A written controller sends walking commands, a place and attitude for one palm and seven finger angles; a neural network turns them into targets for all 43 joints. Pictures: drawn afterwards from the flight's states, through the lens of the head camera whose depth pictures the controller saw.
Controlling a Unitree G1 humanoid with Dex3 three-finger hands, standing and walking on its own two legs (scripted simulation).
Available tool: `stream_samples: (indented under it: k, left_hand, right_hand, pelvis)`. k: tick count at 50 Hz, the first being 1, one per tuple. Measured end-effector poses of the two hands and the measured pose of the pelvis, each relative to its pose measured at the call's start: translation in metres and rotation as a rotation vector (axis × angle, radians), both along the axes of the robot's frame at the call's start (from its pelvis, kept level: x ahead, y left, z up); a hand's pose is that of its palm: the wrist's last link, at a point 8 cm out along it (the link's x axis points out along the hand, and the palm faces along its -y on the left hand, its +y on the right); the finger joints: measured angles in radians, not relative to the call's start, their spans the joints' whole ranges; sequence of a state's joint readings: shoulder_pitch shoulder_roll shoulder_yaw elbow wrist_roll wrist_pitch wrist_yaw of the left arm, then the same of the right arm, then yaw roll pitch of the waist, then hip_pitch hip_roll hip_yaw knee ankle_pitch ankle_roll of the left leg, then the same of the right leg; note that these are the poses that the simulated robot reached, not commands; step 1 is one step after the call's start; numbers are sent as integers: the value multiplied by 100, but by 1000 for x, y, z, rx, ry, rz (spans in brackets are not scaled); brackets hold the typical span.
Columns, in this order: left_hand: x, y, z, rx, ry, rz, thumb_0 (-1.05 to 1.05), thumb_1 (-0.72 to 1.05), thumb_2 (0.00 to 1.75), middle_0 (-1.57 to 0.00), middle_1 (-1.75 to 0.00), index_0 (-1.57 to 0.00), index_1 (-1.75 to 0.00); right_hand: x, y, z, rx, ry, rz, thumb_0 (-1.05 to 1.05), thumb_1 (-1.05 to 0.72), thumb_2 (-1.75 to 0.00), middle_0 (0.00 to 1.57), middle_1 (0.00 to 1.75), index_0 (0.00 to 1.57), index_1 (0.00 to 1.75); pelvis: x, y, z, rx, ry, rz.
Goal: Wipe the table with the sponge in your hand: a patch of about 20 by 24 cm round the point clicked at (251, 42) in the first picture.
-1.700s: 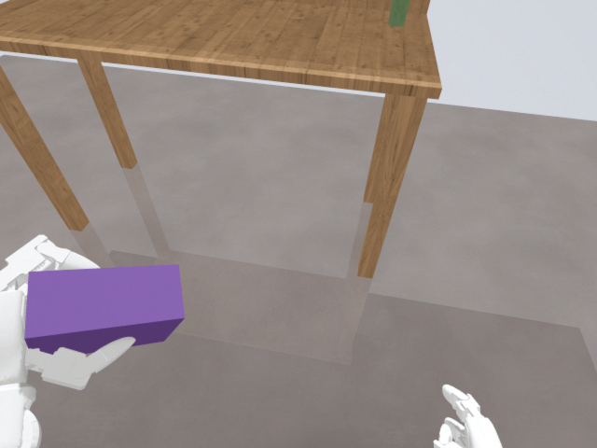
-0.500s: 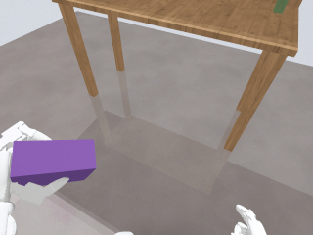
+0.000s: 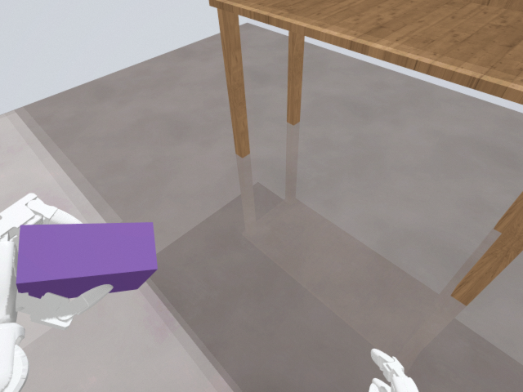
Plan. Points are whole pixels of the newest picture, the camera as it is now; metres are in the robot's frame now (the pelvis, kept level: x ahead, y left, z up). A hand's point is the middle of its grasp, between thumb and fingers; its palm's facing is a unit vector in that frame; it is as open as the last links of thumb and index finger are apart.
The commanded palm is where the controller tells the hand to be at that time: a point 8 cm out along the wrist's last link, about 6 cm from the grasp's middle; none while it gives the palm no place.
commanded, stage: walk to a spot facing it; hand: left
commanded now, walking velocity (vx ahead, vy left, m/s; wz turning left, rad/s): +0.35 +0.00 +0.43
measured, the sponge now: (108, 260) +0.23 +0.21 +0.15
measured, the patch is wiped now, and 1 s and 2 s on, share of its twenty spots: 0.00 0.00 0.00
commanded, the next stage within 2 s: turn to face it in 1.78 s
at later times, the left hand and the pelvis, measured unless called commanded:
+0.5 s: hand (66, 211) +0.28 +0.27 +0.18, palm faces +0.59 -0.72 -0.37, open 9.9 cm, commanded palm +0.22 +0.30 +0.19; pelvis +0.10 +0.00 -0.01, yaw +10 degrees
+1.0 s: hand (99, 158) +0.38 +0.27 +0.19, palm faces +0.65 -0.62 -0.44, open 9.9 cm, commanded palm +0.30 +0.30 +0.19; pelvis +0.25 -0.02 +0.01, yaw +21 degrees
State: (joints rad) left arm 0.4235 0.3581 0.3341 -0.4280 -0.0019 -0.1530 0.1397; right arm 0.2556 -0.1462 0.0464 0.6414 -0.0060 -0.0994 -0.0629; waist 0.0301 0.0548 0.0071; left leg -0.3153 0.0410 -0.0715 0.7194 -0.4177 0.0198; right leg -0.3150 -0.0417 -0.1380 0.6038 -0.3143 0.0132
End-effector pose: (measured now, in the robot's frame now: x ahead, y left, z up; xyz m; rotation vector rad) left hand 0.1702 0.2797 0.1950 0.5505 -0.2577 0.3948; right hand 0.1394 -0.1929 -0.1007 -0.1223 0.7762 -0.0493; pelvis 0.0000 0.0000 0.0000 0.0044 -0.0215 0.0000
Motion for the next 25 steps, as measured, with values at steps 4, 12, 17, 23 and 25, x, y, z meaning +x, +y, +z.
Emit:
stream_samples:
  k: [4,12,17,23,25]
  left_hand:
    - [2,-17,-5,-50,29,24,-1,-47,98,-77,-132,-78,-132]
    - [7,-15,15,18,67,75,-1,-47,98,-77,-132,-78,-132]
    - [17,0,18,0,16,147,-1,-47,98,-77,-132,-78,-132]
    - [46,20,2,-44,-95,165,-1,-47,98,-77,-132,-78,-132]
    - [63,24,-3,-31,-118,146,-1,-47,98,-77,-132,-78,-132]
  right_hand:
    - [19,-29,-2,-54,56,50,1,-90,-90,21,30,20,30]
    - [67,-73,28,-156,44,33,1,-90,-90,20,30,20,30]
    - [105,-69,36,-190,25,74,1,-90,-90,20,30,19,30]
    - [158,-32,31,-193,-49,119,1,-90,-90,20,30,20,30]
    - [173,-15,26,-148,-70,116,1,-90,-90,20,30,19,30]
  pelvis:
    - [7,-11,6,29,-14,46]
    - [39,-22,23,62,14,124]
    - [64,-17,22,58,26,158]
    - [98,2,-2,36,17,156]
    - [104,2,-7,46,-5,168]
